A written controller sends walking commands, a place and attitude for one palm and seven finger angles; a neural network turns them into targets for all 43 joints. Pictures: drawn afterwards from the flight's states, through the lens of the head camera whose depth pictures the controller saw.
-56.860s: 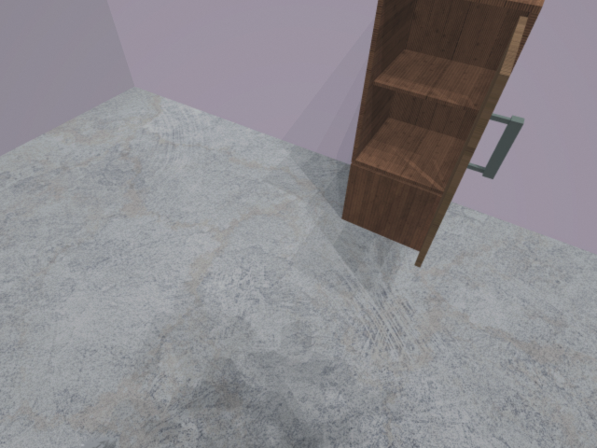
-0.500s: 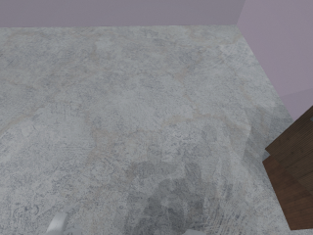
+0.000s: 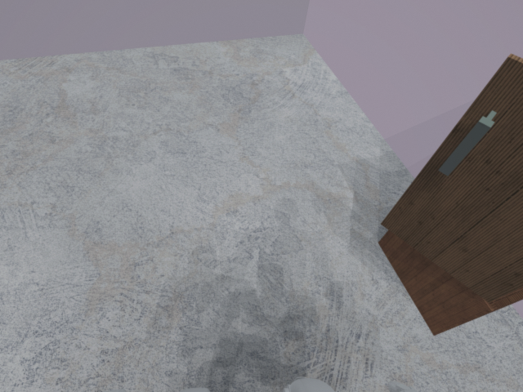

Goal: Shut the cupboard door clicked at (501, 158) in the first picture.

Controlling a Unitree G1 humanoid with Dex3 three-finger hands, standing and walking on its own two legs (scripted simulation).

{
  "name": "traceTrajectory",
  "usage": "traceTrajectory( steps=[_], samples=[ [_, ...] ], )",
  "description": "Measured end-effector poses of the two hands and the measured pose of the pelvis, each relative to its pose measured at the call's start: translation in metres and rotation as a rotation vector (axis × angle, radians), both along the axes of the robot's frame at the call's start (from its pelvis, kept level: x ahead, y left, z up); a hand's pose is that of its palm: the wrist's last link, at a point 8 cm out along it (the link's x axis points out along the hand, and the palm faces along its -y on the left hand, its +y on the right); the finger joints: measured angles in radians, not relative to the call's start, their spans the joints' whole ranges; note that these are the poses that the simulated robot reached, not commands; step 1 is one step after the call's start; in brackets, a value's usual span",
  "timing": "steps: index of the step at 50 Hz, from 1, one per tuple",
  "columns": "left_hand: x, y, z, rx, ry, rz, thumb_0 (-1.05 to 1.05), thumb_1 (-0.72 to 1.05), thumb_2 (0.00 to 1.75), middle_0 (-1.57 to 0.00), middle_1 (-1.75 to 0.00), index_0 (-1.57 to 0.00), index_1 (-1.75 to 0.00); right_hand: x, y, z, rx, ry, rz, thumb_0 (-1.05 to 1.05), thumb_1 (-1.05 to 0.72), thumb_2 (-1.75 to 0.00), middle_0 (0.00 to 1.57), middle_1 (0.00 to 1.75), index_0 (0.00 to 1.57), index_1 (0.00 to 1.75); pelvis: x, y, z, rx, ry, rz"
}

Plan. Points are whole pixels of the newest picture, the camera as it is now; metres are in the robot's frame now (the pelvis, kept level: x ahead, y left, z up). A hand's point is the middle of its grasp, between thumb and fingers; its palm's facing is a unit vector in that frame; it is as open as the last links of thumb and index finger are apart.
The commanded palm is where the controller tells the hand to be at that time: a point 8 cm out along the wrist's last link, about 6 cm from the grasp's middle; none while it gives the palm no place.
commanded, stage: turn to face it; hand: left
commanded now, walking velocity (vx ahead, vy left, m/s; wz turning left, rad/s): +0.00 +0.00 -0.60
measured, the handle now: (467, 143) +0.62 -0.40 +0.02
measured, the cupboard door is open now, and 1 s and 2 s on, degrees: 28 28 28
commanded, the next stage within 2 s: take the last steps up to it in 1.02 s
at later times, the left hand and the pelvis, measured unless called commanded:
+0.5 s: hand (176, 375) +0.16 +0.15 -0.15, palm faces -0.27 -0.93 -0.25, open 7.3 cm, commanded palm none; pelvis +0.01 -0.02 +0.00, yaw -17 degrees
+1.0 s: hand (215, 338) +0.22 +0.09 -0.15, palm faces -0.52 -0.81 -0.27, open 7.3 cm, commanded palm none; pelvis +0.01 -0.02 -0.01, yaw -33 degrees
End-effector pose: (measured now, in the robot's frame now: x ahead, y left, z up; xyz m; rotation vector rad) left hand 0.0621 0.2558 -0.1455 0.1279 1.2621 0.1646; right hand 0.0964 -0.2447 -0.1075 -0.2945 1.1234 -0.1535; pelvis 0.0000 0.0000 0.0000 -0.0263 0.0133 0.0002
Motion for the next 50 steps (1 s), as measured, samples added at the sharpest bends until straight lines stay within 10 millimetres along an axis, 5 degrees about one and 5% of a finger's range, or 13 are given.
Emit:
traceTrajectory(
  steps=[7, 14, 21, 33, 41, 50],
  samples=[
    [0.038, 0.0, 0.017, 0.017, -0.036, -0.099, 0.01, 0.91, 0.9, -0.2, -0.3, -0.2, -0.3, -0.041, -0.006, 0.0, 0.019, 0.052, -0.108, 0.0, -0.9, -0.9, 0.21, 0.3, 0.2, 0.3, 0.001, -0.001, 0.009, -0.02, -0.01, -0.09],
    [0.088, -0.032, 0.024, 0.073, -0.127, -0.245, 0.01, 0.91, 0.9, -0.2, -0.3, -0.2, -0.3, -0.09, -0.04, -0.032, 0.061, 0.104, -0.254, 0.0, -0.9, -0.9, 0.21, 0.3, 0.21, 0.3, 0.002, -0.023, -0.009, 0.013, -0.011, -0.179],
    [0.096, -0.058, 0.03, 0.083, -0.109, -0.319, 0.0, 0.91, 0.9, -0.2, -0.3, -0.2, -0.3, -0.103, -0.059, -0.029, 0.048, 0.118, -0.347, 0.01, -0.91, -0.9, 0.2, 0.3, 0.2, 0.3, 0.003, -0.026, -0.002, 0.022, -0.006, -0.251],
    [0.125, -0.05, 0.002, 0.012, -0.038, -0.421, 0.01, 0.91, 0.9, -0.2, -0.3, -0.21, -0.3, -0.096, -0.026, -0.007, 0.0, 0.009, -0.426, 0.0, -0.91, -0.9, 0.2, 0.3, 0.2, 0.3, 0.019, -0.001, -0.005, 0.014, 0.006, -0.404],
    [0.157, -0.067, 0.019, 0.013, -0.05, -0.518, 0.01, 0.91, 0.9, -0.2, -0.3, -0.2, -0.3, -0.137, -0.002, -0.004, 0.042, 0.08, -0.528, 0.0, -0.91, -0.9, 0.21, 0.3, 0.2, 0.3, 0.022, -0.003, 0.008, -0.008, 0.003, -0.493],
    [0.175, -0.122, 0.024, 0.052, -0.13, -0.65, 0.01, 0.91, 0.9, -0.2, -0.3, -0.2, -0.3, -0.201, -0.009, -0.041, 0.122, 0.175, -0.693, 0.0, -0.91, -0.9, 0.21, 0.3, 0.2, 0.3, 0.015, -0.025, -0.008, 0.012, -0.004, -0.568]
  ],
)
